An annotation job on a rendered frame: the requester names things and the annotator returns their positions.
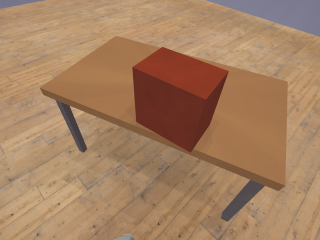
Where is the table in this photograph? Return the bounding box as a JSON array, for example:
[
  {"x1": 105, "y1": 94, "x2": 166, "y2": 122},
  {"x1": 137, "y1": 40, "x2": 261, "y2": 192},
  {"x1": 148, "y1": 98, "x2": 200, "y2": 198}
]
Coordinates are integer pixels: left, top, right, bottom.
[{"x1": 40, "y1": 36, "x2": 288, "y2": 222}]

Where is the carton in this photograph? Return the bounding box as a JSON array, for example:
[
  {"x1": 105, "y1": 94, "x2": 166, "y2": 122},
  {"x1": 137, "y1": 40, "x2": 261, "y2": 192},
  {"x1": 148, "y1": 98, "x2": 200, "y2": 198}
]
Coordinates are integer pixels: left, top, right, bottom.
[{"x1": 132, "y1": 47, "x2": 229, "y2": 153}]

